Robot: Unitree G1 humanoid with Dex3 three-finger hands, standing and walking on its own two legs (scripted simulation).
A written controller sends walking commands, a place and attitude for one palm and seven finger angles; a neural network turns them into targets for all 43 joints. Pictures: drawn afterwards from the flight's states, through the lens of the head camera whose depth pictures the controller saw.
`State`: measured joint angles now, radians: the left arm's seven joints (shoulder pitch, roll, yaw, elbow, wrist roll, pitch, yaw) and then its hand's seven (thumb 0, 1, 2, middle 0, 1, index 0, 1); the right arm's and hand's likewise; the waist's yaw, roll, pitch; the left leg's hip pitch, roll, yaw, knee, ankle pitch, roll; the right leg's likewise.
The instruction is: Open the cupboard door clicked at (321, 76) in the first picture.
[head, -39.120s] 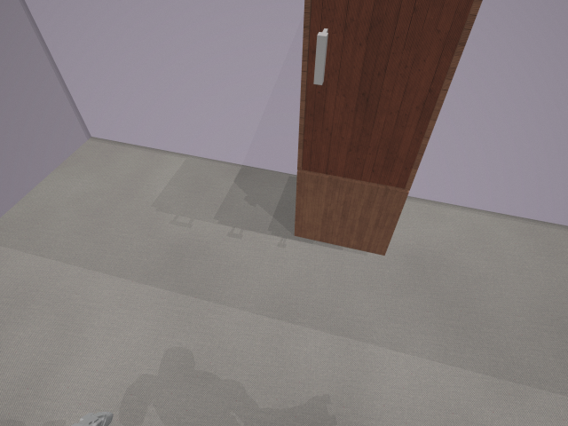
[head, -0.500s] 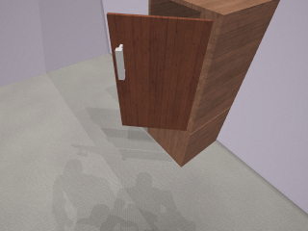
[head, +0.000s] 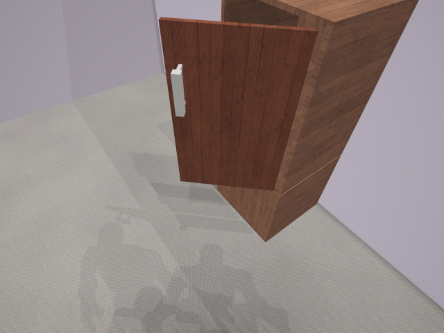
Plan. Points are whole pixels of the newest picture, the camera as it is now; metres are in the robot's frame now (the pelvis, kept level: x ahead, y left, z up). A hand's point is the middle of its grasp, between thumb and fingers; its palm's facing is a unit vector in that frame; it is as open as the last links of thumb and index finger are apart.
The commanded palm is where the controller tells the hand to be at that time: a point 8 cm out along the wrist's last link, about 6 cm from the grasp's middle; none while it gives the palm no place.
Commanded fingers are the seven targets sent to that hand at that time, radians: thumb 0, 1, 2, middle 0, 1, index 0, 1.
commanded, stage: look again from close up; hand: left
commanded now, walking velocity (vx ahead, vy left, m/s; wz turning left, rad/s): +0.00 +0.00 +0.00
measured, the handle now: (180, 90) +0.68 +0.17 +0.08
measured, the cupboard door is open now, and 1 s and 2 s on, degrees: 47 47 47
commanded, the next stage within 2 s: shuffle to correct the standing spot in 0.92 s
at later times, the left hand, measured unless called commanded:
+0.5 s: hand out of the picture +0.11 +0.20 -0.16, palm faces -0.04 -0.96 -0.28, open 7.4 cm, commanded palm none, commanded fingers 0.00 0.90 0.90 -0.20 -0.30 -0.20 -0.30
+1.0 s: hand out of the picture +0.13 +0.20 -0.16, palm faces -0.03 -0.96 -0.29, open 7.4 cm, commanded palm none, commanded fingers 0.00 0.90 0.90 -0.20 -0.30 -0.20 -0.30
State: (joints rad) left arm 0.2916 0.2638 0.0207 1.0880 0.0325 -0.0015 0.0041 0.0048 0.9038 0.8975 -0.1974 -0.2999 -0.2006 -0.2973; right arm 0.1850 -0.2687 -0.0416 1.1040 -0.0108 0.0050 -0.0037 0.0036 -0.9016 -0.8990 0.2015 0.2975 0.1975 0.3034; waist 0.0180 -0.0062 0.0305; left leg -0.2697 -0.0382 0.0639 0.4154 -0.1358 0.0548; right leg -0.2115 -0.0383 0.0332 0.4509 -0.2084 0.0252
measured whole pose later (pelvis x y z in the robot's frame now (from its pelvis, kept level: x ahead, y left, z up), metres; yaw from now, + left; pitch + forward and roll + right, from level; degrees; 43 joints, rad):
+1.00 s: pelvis +0.08 -0.03 +0.01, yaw -1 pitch -1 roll +0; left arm 0.19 0.28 0.00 1.10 0.02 -0.01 0.01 0.01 0.90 0.90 -0.20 -0.30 -0.20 -0.30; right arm 0.13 -0.27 -0.01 1.14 -0.01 -0.01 -0.02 0.00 -0.90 -0.90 0.20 0.30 0.20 0.30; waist 0.00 0.00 0.03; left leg -0.13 0.00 0.06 0.34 -0.19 0.02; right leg -0.05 -0.01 0.03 0.32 -0.25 0.01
